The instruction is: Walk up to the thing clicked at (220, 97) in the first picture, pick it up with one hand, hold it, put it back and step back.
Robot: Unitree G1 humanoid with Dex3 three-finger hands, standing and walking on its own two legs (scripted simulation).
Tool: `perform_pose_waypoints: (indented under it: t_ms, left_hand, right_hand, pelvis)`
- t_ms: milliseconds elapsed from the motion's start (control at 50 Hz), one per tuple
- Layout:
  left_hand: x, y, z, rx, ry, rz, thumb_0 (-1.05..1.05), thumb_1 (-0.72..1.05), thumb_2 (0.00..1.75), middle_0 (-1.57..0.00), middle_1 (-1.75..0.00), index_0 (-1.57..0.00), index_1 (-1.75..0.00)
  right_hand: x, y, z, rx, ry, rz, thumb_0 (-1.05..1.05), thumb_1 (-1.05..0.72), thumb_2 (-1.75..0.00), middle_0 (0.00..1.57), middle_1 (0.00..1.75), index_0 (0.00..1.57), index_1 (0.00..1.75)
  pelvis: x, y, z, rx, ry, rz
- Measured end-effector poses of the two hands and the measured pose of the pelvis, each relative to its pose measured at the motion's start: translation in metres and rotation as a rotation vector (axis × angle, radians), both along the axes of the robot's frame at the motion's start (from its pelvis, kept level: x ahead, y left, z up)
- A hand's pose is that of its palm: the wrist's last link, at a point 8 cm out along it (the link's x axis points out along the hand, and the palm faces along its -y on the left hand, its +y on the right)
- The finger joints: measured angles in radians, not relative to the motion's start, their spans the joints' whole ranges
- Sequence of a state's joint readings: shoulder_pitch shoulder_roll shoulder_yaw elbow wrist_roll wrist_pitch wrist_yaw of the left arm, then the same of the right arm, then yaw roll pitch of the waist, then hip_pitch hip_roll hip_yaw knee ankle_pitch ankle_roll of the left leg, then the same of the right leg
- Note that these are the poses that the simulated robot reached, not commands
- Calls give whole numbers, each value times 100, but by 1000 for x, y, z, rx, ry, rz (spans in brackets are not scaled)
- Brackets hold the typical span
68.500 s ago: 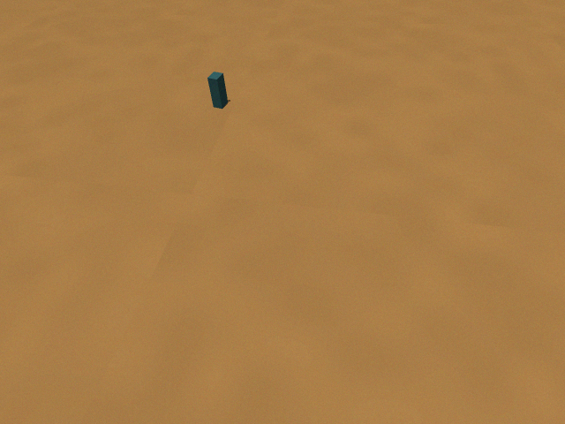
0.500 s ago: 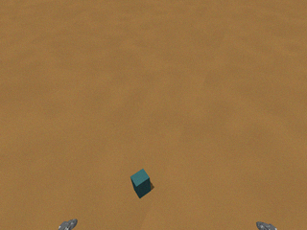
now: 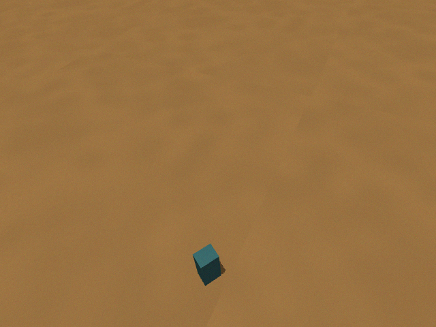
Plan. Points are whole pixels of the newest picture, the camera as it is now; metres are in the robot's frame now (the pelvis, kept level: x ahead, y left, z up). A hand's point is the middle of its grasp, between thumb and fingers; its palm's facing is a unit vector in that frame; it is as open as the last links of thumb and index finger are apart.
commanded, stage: stand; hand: left
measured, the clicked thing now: (207, 265) +0.50 +0.12 -0.67
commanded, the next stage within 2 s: step back in 1.28 s
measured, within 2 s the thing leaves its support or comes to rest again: neither
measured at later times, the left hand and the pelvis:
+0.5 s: hand out of the picture +0.09 +0.24 -0.15, palm faces +0.01 -0.94 -0.34, open 7.4 cm; pelvis +0.02 -0.01 +0.00, yaw +0 degrees
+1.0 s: hand out of the picture +0.09 +0.24 -0.15, palm faces +0.01 -0.94 -0.34, open 7.4 cm; pelvis +0.03 -0.01 +0.01, yaw +0 degrees
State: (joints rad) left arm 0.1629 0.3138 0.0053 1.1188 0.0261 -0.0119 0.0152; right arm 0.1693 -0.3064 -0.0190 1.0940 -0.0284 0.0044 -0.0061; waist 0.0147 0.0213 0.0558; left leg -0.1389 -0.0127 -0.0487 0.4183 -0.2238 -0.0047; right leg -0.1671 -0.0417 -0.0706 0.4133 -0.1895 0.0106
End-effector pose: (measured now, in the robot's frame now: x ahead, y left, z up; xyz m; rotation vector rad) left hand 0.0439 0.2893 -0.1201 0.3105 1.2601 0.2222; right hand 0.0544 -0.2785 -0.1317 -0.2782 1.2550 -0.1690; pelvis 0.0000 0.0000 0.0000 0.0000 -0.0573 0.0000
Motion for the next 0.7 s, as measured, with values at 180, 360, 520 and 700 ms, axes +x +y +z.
perform_pose_waypoints:
  t_ms: [180,360,520,700]
  left_hand:
    - [6,-1,0,-2,22,13,1,91,89,-21,-30,-20,-30]
    - [28,-4,4,-6,-10,13,1,91,89,-21,-30,-20,-30]
    - [41,-6,7,-6,-39,6,1,91,89,-21,-30,-20,-30]
    - [39,-6,7,-2,-17,10,1,91,89,-21,-30,-20,-30]
  right_hand:
    - [-3,-10,3,-25,44,-3,0,-90,-90,21,29,20,30]
    - [17,-11,4,-27,11,10,0,-90,-90,21,29,20,30]
    - [34,-12,7,-24,-28,20,0,-90,-90,21,29,20,30]
    - [35,-17,8,-29,-18,15,0,-90,-90,21,29,20,30]
  pelvis:
    - [7,-2,2,-1,9,3]
    - [14,-4,4,1,5,4]
    - [16,-6,5,1,5,3]
    - [19,-9,6,0,12,-1]
